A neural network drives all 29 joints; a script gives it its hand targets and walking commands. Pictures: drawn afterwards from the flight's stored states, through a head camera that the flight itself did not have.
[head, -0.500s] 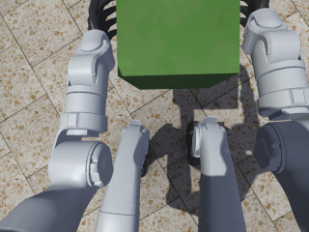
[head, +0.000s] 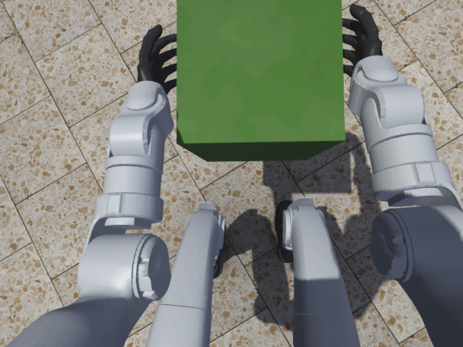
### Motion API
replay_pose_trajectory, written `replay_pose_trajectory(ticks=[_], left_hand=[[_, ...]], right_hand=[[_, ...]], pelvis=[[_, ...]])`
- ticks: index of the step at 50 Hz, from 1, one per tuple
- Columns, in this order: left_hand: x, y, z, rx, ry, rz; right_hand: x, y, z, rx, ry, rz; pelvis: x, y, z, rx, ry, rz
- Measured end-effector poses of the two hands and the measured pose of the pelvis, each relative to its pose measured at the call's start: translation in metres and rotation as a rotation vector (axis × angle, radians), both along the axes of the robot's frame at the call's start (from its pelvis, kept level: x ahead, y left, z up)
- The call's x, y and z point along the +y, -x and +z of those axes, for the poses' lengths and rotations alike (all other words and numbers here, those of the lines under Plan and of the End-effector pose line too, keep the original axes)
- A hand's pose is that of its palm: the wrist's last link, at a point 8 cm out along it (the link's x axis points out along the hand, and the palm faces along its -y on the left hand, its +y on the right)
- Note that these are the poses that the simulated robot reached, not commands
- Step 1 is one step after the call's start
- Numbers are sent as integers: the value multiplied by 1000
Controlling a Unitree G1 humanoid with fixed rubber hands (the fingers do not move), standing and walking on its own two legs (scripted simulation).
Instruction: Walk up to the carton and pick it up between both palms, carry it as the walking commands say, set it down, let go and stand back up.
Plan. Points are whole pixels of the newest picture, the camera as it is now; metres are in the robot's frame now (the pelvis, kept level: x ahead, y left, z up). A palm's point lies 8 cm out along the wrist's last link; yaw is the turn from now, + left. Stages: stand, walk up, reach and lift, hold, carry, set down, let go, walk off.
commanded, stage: reach and lift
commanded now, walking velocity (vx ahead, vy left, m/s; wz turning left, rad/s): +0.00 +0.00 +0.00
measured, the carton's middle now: (256, 95) +0.50 +0.00 -0.11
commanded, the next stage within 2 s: none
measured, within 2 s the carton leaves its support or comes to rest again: neither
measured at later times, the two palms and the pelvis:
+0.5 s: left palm (112, 52) +0.46 +0.15 +0.09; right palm (417, 28) +0.48 -0.15 +0.09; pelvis +0.07 +0.00 +0.07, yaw +0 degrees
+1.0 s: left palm (82, 4) +0.46 +0.14 +0.15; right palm out of the picture +0.47 -0.16 +0.15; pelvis +0.14 +0.00 +0.14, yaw +0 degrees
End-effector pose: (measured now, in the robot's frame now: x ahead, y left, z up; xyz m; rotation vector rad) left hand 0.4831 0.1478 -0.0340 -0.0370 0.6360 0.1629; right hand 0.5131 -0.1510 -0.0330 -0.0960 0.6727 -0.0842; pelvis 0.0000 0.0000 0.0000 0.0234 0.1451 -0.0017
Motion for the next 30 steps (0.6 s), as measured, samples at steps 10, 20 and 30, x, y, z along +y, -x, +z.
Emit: replay_pose_trajectory(ticks=[10, 20, 30], left_hand=[[0, 7, 35, -4, -3, 0], [-1, 22, 83, 15, 7, -3], [3, 18, 145, 10, 2, -15]], right_hand=[[0, 7, 33, -4, 8, 8], [-1, 25, 82, 13, 13, 2], [3, 25, 146, -3, -17, -44]], pelvis=[[-1, -6, 24, -14, 0, 3], [0, -40, 52, 93, 1, 4], [2, -86, 90, 128, 6, 4]])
